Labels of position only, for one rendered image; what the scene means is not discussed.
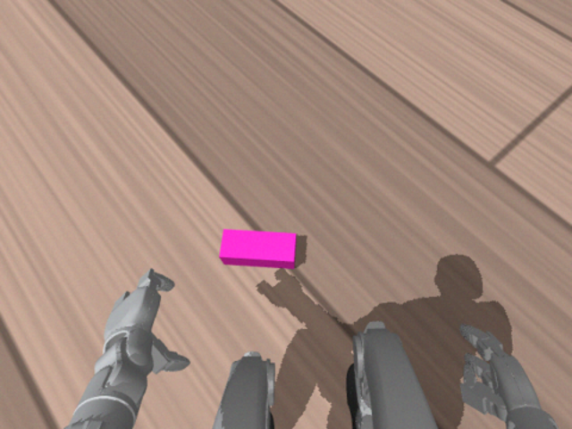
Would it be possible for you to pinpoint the carton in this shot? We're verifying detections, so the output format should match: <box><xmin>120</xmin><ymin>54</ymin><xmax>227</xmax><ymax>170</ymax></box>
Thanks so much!
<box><xmin>219</xmin><ymin>229</ymin><xmax>296</xmax><ymax>269</ymax></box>

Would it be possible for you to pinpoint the left robot hand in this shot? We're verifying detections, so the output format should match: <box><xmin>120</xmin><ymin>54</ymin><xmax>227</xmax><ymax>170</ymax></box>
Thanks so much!
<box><xmin>104</xmin><ymin>268</ymin><xmax>190</xmax><ymax>374</ymax></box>

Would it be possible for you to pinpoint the left robot arm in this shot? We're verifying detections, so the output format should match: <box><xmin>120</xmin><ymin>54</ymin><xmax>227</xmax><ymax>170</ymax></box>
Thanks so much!
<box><xmin>64</xmin><ymin>326</ymin><xmax>154</xmax><ymax>429</ymax></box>

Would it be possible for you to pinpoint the right robot arm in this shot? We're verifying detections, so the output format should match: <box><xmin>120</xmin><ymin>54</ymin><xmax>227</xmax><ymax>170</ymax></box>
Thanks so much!
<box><xmin>506</xmin><ymin>407</ymin><xmax>559</xmax><ymax>429</ymax></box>

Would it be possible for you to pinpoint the right robot hand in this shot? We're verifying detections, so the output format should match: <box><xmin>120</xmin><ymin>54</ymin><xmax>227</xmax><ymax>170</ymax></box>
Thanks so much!
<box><xmin>459</xmin><ymin>324</ymin><xmax>542</xmax><ymax>423</ymax></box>

